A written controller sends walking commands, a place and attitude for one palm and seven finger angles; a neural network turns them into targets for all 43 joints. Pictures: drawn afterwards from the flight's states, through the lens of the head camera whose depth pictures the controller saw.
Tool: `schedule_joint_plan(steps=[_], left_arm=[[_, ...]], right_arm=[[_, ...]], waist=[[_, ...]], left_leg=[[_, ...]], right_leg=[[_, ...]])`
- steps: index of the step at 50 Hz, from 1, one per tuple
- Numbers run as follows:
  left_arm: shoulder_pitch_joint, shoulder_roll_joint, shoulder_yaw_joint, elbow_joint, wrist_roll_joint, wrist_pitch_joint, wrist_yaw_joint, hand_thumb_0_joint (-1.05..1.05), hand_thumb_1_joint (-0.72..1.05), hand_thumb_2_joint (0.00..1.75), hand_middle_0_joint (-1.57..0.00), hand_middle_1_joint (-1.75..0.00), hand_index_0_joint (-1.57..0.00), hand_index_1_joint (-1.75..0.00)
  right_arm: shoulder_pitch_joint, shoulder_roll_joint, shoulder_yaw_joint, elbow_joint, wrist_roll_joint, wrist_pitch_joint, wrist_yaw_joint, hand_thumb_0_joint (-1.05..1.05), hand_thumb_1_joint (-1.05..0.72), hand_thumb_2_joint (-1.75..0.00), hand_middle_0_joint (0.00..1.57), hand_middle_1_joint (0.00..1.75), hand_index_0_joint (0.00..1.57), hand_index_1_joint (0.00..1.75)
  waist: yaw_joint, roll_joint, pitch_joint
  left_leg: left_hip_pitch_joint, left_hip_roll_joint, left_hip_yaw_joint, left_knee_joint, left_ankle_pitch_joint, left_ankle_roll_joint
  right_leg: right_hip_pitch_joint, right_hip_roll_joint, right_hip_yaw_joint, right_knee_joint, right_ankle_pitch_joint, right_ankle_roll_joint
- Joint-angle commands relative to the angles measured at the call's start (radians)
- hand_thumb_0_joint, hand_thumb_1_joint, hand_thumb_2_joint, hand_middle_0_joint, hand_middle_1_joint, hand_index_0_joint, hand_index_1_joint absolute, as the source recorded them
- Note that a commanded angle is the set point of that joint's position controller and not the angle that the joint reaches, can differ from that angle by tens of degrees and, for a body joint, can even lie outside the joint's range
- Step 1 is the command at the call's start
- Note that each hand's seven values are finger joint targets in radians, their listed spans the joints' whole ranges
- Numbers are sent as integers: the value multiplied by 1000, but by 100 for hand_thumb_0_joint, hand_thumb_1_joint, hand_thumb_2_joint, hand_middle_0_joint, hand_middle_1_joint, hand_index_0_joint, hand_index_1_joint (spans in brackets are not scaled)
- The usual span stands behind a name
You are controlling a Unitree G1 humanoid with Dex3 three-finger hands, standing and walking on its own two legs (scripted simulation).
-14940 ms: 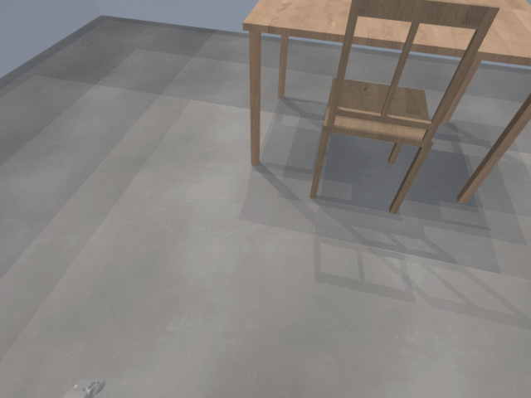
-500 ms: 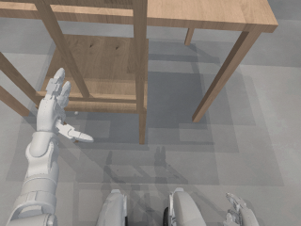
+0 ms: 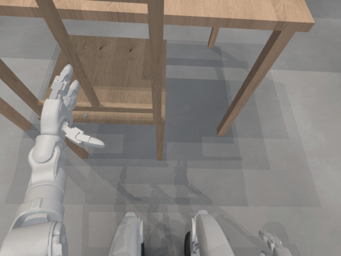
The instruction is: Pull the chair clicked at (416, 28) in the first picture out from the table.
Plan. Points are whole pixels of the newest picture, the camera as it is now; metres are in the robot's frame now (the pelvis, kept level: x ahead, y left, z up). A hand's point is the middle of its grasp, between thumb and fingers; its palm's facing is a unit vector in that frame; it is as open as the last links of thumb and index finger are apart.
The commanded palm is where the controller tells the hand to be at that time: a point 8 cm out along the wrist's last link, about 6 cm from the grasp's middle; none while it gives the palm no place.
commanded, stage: push the fingers through the gap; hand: left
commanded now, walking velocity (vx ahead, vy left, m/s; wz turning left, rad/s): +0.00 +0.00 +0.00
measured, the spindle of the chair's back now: (76, 66) +0.54 +0.23 +0.05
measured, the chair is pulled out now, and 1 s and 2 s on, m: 0.00 -0.10 -0.10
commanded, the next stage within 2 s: hook a spindle and tug to test in 1.14 s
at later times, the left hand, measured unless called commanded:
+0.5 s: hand (92, 91) +0.49 +0.19 +0.03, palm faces -0.02 -1.00 -0.04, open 16.8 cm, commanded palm +0.47 +0.23 +0.03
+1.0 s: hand (92, 83) +0.51 +0.19 +0.03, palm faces -0.02 -1.00 -0.03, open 16.8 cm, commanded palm +0.49 +0.23 +0.03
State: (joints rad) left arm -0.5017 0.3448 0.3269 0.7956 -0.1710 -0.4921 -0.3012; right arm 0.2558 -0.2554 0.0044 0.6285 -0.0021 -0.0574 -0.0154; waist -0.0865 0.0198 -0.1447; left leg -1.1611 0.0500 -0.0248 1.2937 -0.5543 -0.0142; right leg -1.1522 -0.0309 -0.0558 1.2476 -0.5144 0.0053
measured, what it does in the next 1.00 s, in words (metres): stands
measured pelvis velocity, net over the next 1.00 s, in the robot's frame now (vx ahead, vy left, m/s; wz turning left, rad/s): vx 0.00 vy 0.01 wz -0.03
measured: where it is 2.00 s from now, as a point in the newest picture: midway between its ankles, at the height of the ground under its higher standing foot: outside the picture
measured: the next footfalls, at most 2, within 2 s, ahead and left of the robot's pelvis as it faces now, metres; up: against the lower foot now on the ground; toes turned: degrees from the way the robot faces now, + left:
none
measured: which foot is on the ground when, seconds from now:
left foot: down 0.00-1.00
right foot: down 0.00-1.00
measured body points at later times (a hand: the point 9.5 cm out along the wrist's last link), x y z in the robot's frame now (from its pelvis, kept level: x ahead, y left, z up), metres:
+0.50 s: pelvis -0.02 +0.00 -0.02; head +0.14 +0.02 +0.40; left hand +0.48 +0.24 +0.03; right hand +0.03 -0.27 -0.13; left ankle +0.02 +0.13 -0.62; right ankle +0.04 -0.13 -0.62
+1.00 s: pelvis +0.00 +0.01 -0.01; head +0.17 +0.03 +0.41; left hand +0.51 +0.25 +0.03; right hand +0.02 -0.25 -0.12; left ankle +0.02 +0.13 -0.62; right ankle +0.04 -0.13 -0.62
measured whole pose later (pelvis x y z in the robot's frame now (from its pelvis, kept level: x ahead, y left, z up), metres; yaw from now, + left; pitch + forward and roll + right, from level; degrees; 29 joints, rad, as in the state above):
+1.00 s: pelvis +0.00 +0.01 -0.01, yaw -2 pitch +29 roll -4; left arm -0.85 0.49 0.41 1.07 -0.08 -0.46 -0.26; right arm 0.31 -0.25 0.04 0.63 -0.03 0.06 0.01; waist -0.18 0.03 -0.13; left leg -1.28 0.06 -0.03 1.33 -0.56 0.00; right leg -1.25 -0.01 -0.06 1.25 -0.50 0.02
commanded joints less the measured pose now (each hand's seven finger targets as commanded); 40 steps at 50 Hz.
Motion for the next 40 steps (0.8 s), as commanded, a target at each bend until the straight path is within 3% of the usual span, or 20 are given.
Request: schedule_joint_plan(steps=[1,2,4,7,9,12,14,16,18,20,22,25,28,36,38,40], left_arm=[[-468,217,25,-130,0,-63,16,0,-50,30,-6,-8,-6,-8],[-502,234,30,-111,6,-68,17,0,-50,30,-6,-8,-6,-8],[-571,212,3,-88,17,-77,17,0,-50,30,-6,-8,-6,-8],[-613,226,6,-55,27,-78,17,0,-50,30,-6,-8,-6,-8],[-664,207,-20,-8,34,-69,15,0,-50,30,-6,-8,-6,-8],[-707,265,16,38,45,-57,26,0,-50,30,-6,-8,-6,-8],[-728,263,12,56,55,-54,29,0,-50,30,-6,-8,-6,-8],[-730,322,58,90,59,-46,36,0,-50,30,-6,-8,-6,-8],[-750,298,38,107,61,-40,35,0,-50,30,-6,-8,-6,-8],[-750,372,94,119,68,-37,41,0,-50,30,-6,-8,-6,-8],[-759,338,64,118,75,-31,38,0,-50,30,-6,-8,-6,-8],[-767,382,100,102,77,-32,45,0,-50,30,-6,-8,-6,-8],[-778,360,83,93,79,-30,48,0,-50,30,-6,-8,-6,-8],[-826,429,130,116,91,-25,60,0,-50,30,-6,-8,-6,-8],[-829,416,119,109,91,-30,55,0,-50,30,-6,-8,-6,-8],[-785,440,146,103,87,-30,47,0,-50,30,-6,-8,-6,-8]], right_arm=[[102,-167,-58,-62,-1,-21,-19,0,-90,-90,20,30,20,30],[104,-171,-55,-58,-3,-21,-21,0,-90,-90,20,30,20,30],[112,-172,-56,-52,-5,-20,-24,0,-90,-90,20,30,20,30],[126,-176,-58,-40,-11,-15,-25,0,-90,-90,20,30,20,30],[133,-180,-54,-30,-12,-10,-24,0,-90,-90,20,30,20,30],[143,-184,-47,-30,-15,1,-24,0,-90,-90,20,30,20,30],[146,-185,-44,-33,-17,8,-21,0,-90,-90,20,30,20,30],[153,-191,-41,-34,-19,17,-22,0,-90,-90,20,30,20,30],[159,-186,-39,-38,-20,23,-17,0,-90,-90,20,30,20,30],[165,-194,-36,-42,-22,31,-17,0,-90,-90,20,30,20,30],[170,-189,-35,-47,-23,38,-12,0,-90,-90,20,30,20,30],[188,-196,-37,-48,-27,52,-9,0,-90,-90,20,30,20,30],[198,-189,-35,-51,-28,63,-2,0,-90,-90,20,30,20,30],[220,-194,-31,-38,-32,85,-4,0,-90,-90,20,30,20,30],[226,-193,-30,-39,-34,86,-2,0,-90,-90,20,30,20,30],[226,-193,-33,-43,-33,92,0,0,-90,-90,20,30,20,30]], waist=[[-49,56,-408],[-49,60,-404],[-65,77,-429],[-65,104,-484],[-86,107,-455],[-90,82,-460],[-89,117,-478],[-88,88,-466],[-102,76,-467],[-88,95,-472],[-95,120,-491],[-91,131,-536],[-99,139,-531],[-116,123,-518],[-116,148,-530],[-95,157,-560]], left_leg=[[262,-39,-9,-151,216,32],[250,-40,-11,-150,197,32],[282,-40,-20,-149,190,33],[310,-41,-26,-137,225,32],[311,-40,-35,-136,210,32],[248,-43,-30,-123,182,40],[260,-45,-32,-122,181,37],[214,-42,-27,-113,174,41],[196,-42,-27,-108,163,45],[177,-39,-24,-104,171,44],[206,-37,-28,-105,198,42],[241,-31,-34,-101,245,41],[259,-29,-38,-105,275,40],[221,-25,-31,-94,282,44],[253,-25,-38,-98,302,43],[274,-23,-34,-99,337,38]], right_leg=[[197,35,31,-168,159,-23],[189,34,31,-165,140,-26],[149,35,24,-159,123,-27],[143,33,22,-149,144,-30],[100,35,15,-147,129,-30],[129,37,24,-149,114,-28],[113,38,21,-143,108,-31],[134,39,27,-145,106,-28],[133,43,29,-143,99,-27],[145,42,32,-138,104,-27],[129,44,27,-134,121,-28],[131,45,24,-125,153,-28],[130,49,18,-122,175,-28],[152,53,25,-134,195,-21],[137,55,19,-126,202,-25],[163,55,19,-128,232,-26]])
